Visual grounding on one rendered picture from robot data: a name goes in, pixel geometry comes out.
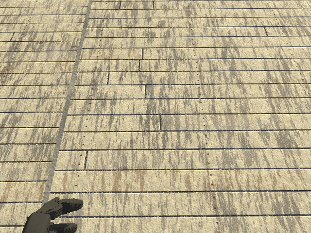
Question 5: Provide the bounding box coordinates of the left robot hand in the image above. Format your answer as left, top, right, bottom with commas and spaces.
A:
21, 197, 84, 233

